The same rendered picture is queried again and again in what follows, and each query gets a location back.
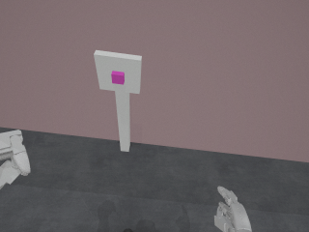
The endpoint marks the robot left hand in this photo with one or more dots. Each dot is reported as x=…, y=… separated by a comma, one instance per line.
x=11, y=148

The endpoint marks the panel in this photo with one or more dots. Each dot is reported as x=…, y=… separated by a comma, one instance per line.
x=131, y=65

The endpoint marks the robot right hand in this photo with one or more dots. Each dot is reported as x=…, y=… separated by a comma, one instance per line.
x=236, y=216

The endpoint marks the button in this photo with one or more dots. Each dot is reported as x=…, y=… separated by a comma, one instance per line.
x=118, y=77

